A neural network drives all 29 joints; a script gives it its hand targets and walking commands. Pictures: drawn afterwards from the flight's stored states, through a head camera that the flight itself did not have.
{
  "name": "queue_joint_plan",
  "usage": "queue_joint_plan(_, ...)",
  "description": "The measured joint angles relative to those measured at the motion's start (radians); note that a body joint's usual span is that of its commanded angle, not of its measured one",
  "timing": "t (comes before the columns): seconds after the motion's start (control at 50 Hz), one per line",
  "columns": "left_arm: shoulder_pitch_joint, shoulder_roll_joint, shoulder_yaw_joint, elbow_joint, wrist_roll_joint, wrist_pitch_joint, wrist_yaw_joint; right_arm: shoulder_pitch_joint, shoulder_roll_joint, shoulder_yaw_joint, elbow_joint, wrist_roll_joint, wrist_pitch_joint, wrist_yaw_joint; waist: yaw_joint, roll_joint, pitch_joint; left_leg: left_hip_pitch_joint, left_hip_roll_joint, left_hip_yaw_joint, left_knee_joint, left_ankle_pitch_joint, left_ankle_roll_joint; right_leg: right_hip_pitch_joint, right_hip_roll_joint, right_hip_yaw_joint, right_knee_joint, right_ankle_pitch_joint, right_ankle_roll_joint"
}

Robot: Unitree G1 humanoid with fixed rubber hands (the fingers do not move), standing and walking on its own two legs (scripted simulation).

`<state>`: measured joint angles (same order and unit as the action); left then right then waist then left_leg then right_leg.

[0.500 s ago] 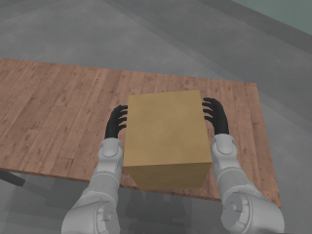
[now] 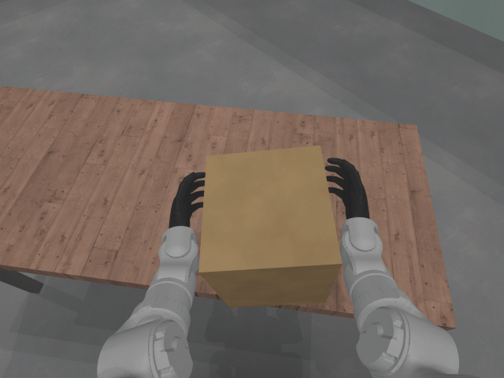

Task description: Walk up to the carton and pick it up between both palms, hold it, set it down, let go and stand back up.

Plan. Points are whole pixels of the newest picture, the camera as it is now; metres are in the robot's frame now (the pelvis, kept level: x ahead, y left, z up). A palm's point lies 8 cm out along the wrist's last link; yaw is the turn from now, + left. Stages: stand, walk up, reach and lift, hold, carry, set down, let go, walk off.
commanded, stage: set down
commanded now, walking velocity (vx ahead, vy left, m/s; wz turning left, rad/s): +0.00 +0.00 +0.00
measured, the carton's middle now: (270, 234) +0.37 -0.01 -0.08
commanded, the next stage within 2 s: none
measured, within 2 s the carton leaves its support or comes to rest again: rests again in 0.98 s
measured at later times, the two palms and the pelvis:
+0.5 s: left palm (182, 219) +0.36 +0.15 -0.01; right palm (354, 207) +0.38 -0.14 +0.01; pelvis +0.00 +0.00 +0.00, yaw +0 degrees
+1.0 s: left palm (186, 216) +0.37 +0.14 -0.01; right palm (357, 211) +0.38 -0.15 +0.00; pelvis +0.00 +0.00 +0.00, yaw -1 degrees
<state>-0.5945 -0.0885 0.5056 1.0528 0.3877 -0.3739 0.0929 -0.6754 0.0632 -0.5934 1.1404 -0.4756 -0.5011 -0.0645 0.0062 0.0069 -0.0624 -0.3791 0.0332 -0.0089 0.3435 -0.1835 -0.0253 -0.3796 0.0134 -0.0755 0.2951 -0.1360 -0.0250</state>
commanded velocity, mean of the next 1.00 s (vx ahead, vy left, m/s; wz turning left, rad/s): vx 0.00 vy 0.00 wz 0.00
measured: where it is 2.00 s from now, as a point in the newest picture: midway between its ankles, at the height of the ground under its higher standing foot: outside the picture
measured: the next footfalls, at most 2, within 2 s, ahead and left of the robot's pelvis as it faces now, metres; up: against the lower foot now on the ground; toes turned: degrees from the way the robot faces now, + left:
none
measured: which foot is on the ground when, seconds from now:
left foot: down 0.00-1.00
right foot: down 0.00-1.00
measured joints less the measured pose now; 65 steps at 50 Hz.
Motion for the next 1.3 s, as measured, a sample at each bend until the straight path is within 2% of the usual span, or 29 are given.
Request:
queue_joint_plan(0.9, -0.004, -0.026, 0.081, -0.068, 0.068, -0.005, -0.04, -0.011, 0.029, -0.087, -0.035, -0.061, 0.006, 0.04, -0.009, -0.022, 0.0, -0.046, 0.002, 0.006, 0.04, -0.014, 0.001, -0.052, 0.0, 0.005, 0.049, -0.018, -0.002)
queue_joint_plan(1.02, -0.028, -0.032, 0.095, -0.059, 0.089, -0.005, -0.04, -0.005, 0.026, -0.097, -0.052, -0.062, 0.012, 0.043, 0.002, -0.023, 0.001, -0.056, 0.003, 0.015, 0.039, -0.012, 0.003, -0.068, 0.001, 0.013, 0.053, -0.015, -0.001)
queue_joint_plan(1.1, -0.045, -0.014, 0.079, -0.027, 0.061, -0.017, -0.028, -0.016, 0.011, -0.062, -0.019, -0.025, 0.017, 0.031, -0.002, -0.026, -0.003, -0.07, 0.005, 0.022, 0.049, -0.016, 0.004, -0.085, 0.002, 0.02, 0.063, -0.016, 0.001)
queue_joint_plan(1.16, -0.064, 0.008, 0.038, 0.013, 0.031, -0.022, 0.0, -0.026, -0.016, 0.006, 0.028, 0.053, 0.024, 0.01, 0.003, -0.03, -0.015, -0.086, 0.008, 0.035, 0.065, -0.024, 0.004, -0.106, 0.005, 0.033, 0.079, -0.019, 0.001)
queue_joint_plan(1.22, -0.095, 0.052, -0.037, 0.09, -0.039, -0.03, 0.032, -0.049, -0.072, 0.136, 0.119, 0.176, 0.024, -0.008, 0.014, -0.026, -0.047, -0.126, 0.017, 0.049, 0.101, -0.043, 0.002, -0.147, 0.013, 0.046, 0.103, -0.025, 0.0)
queue_joint_plan(1.3, -0.17, 0.121, -0.168, 0.233, -0.188, -0.054, 0.058, -0.101, -0.136, 0.322, 0.246, 0.371, 0.026, -0.022, 0.027, -0.012, -0.095, -0.2, 0.026, 0.053, 0.17, -0.074, 0.001, -0.217, 0.02, 0.052, 0.156, -0.044, 0.001)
